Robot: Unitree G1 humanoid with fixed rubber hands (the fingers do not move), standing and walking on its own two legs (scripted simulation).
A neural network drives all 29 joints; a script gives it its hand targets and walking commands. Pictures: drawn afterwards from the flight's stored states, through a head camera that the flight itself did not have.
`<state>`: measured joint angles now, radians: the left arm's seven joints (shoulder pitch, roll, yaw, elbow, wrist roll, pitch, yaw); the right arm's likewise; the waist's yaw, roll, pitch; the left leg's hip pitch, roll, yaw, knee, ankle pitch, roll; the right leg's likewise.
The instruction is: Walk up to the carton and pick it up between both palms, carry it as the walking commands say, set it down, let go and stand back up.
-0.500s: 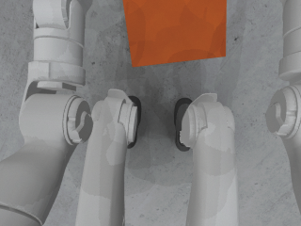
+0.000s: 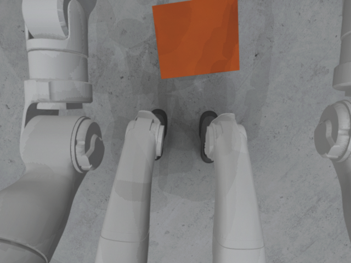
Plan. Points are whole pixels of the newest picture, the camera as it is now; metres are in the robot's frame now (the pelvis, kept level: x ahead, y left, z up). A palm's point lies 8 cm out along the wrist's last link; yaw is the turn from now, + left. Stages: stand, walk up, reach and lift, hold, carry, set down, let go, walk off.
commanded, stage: set down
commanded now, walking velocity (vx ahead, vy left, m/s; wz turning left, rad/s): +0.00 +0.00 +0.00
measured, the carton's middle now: (195, 45) +0.48 -0.02 -0.43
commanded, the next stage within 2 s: let go in 0.38 s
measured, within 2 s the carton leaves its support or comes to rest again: neither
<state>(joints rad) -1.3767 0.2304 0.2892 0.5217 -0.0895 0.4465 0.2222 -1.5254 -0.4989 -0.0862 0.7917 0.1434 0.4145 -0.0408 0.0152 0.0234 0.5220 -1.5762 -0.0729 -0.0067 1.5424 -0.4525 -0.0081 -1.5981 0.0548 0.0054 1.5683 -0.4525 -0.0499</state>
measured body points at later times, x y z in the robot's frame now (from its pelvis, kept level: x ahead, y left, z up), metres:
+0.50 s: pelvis +0.01 -0.01 +0.09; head +0.37 -0.03 +0.34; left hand +0.55 +0.15 -0.05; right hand +0.58 -0.21 -0.06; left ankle +0.12 +0.12 -0.53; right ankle +0.12 -0.09 -0.53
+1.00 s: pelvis +0.07 +0.01 +0.16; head +0.24 +0.00 +0.58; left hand +0.38 +0.23 +0.08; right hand +0.40 -0.21 +0.07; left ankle +0.12 +0.12 -0.53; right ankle +0.12 -0.09 -0.53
